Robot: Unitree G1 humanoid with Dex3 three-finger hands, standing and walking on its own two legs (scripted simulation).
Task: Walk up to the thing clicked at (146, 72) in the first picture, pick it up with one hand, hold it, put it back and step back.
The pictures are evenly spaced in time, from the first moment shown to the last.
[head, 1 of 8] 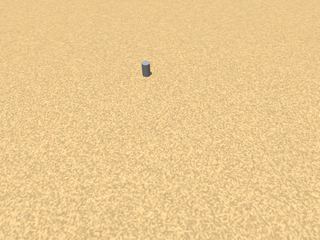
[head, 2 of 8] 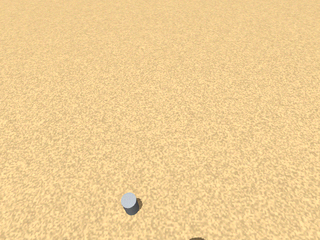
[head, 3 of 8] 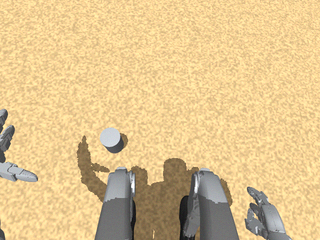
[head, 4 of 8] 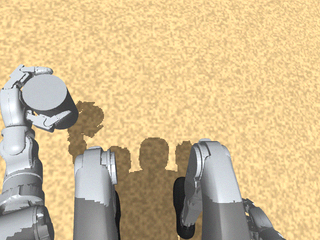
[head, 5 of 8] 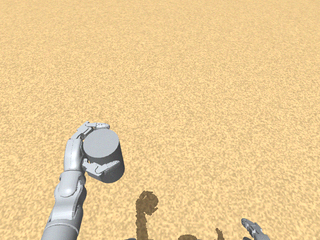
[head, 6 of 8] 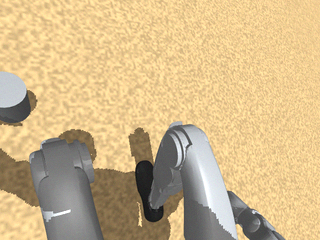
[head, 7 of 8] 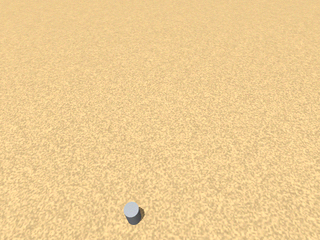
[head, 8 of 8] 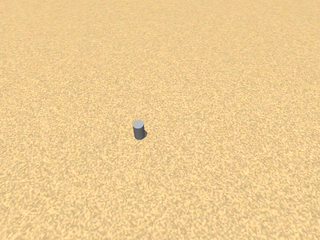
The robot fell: no
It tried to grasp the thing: yes
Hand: left
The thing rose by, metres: 0.67
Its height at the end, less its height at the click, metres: +0.00
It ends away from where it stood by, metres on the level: 0.01
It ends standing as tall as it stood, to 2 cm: yes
